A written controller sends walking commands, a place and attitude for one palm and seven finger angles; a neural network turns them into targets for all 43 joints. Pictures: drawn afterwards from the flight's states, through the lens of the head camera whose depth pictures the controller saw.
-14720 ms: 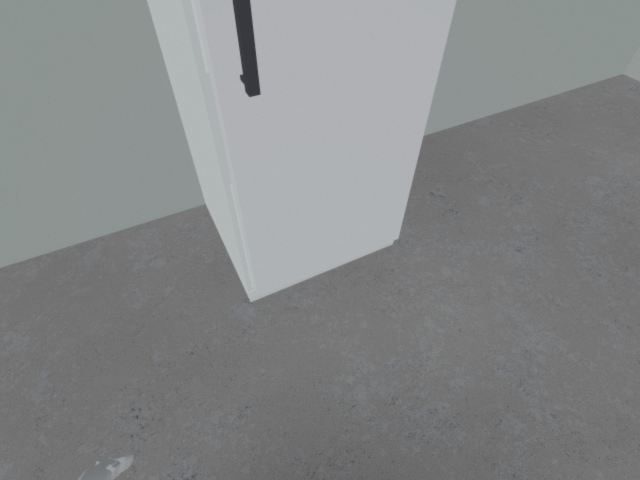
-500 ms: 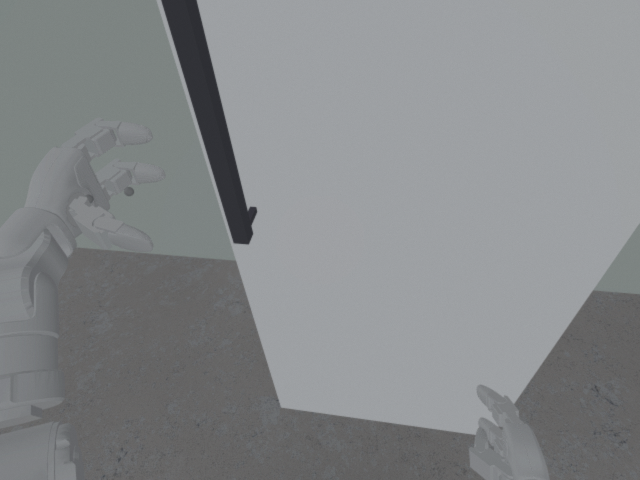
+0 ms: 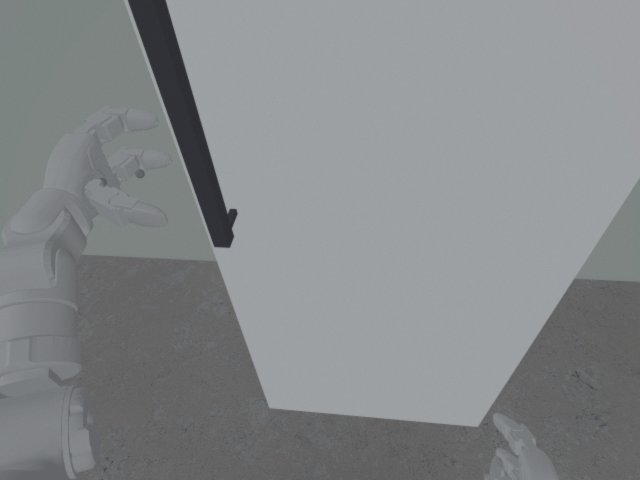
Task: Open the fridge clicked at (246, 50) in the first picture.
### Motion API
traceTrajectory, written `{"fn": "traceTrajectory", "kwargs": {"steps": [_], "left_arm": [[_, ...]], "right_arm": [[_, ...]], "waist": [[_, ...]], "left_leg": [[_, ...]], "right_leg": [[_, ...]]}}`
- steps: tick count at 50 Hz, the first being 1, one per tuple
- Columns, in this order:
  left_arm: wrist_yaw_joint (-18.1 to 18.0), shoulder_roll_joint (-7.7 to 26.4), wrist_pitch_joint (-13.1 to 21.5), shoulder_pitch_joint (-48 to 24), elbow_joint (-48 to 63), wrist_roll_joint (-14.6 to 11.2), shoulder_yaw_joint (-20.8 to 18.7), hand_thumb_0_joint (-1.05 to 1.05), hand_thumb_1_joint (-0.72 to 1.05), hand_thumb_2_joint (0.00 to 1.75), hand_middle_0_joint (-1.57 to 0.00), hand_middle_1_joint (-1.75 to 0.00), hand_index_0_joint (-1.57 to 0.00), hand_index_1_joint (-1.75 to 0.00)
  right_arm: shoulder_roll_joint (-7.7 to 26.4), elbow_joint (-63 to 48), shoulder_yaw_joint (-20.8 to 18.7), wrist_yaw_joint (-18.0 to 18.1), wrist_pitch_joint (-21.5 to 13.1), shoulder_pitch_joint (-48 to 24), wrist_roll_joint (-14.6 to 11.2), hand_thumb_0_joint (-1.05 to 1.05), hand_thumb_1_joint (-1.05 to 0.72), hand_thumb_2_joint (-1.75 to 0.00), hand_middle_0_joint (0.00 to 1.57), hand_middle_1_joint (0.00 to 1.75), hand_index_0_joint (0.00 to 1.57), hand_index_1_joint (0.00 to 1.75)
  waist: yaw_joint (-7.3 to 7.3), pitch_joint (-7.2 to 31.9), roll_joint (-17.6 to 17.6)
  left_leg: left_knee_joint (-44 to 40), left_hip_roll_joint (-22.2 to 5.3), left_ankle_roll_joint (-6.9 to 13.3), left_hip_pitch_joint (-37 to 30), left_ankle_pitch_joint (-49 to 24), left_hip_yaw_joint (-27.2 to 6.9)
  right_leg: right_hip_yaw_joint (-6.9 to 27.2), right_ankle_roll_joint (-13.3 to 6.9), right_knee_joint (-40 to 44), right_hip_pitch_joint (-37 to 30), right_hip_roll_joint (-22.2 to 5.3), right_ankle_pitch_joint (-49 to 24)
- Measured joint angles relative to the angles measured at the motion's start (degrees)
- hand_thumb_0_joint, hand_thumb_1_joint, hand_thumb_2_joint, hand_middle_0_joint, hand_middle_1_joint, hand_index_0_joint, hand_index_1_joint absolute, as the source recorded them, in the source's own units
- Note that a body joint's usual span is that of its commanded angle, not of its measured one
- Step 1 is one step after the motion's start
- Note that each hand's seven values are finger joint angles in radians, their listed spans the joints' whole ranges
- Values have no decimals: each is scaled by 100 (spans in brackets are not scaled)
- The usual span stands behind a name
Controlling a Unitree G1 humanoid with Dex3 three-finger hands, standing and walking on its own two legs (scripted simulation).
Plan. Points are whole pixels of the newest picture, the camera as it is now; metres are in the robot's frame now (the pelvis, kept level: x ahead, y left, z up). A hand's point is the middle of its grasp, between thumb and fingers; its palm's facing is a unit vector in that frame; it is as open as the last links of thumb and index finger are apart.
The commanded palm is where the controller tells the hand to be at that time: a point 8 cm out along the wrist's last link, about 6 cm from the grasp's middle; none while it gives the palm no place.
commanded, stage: move the hooked fingers beside the handle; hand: left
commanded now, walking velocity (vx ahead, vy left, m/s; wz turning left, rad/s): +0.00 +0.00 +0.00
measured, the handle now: (194, 116) +0.44 +0.16 +0.27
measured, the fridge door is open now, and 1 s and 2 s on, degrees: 0 0 0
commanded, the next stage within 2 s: none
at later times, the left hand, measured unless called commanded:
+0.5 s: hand (140, 171) +0.39 +0.22 +0.23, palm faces -0.01 -1.00 -0.05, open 14.0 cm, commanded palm +0.36 +0.27 +0.23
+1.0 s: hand (146, 163) +0.40 +0.22 +0.24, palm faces -0.02 -1.00 -0.05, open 14.0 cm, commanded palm +0.36 +0.27 +0.23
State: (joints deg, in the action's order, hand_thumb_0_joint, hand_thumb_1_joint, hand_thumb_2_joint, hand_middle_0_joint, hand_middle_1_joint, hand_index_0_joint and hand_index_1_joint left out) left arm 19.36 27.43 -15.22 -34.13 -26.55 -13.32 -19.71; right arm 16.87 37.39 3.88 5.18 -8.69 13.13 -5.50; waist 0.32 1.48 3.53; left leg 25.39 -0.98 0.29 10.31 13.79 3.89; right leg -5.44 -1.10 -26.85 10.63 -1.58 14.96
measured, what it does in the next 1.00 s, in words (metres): stands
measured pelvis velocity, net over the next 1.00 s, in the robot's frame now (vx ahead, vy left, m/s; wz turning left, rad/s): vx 0.00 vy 0.01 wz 0.00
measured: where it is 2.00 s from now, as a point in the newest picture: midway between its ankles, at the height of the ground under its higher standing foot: outside the picture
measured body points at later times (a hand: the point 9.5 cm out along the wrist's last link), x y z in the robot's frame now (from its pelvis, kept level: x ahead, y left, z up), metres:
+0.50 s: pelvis +0.01 +0.01 +0.00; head -0.01 -0.02 +0.45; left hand +0.38 +0.28 +0.24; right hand +0.16 -0.24 -0.09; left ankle +0.00 +0.12 -0.74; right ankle +0.00 -0.10 -0.74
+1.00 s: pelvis +0.00 +0.01 +0.00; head -0.01 -0.01 +0.45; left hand +0.39 +0.27 +0.24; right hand +0.17 -0.23 -0.09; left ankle +0.00 +0.12 -0.74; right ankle +0.00 -0.10 -0.74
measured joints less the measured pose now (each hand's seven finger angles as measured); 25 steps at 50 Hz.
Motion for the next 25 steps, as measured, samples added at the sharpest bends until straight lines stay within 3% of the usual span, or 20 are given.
{"fn": "traceTrajectory", "kwargs": {"steps": [9, 16, 25], "left_arm": [[-21, -130, 253, -43, -15, -20, -51, -1, -50, 30, -31, -120, -30, -120], [-10, 32, 155, -190, -319, 65, 16, -1, -50, 30, -31, -120, -30, -120], [-10, -145, 290, 20, 42, 9, -5, -1, -50, 30, -30, -120, -30, -120]], "right_arm": [[-38, 29, 6, 9, 27, 39, 33, 1, -90, -90, 20, 30, 20, 30], [-15, -35, -19, 0, 66, 38, 12, 1, -90, -90, 20, 30, 20, 30], [-23, -38, -25, 3, 65, 69, 31, 1, -90, -90, 20, 30, 20, 30]], "waist": [[-18, -4, -37], [0, 12, -18], [-30, 2, -52]], "left_leg": [[-9, -5, 3, -21, 18, -3], [4, -1, 13, 29, 25, 5], [-3, 20, 37, -21, 44, 13]], "right_leg": [[0, 3, 28, -30, 8, 7], [10, 13, 38, 12, 5, -3], [20, 39, 55, -42, -15, 4]]}}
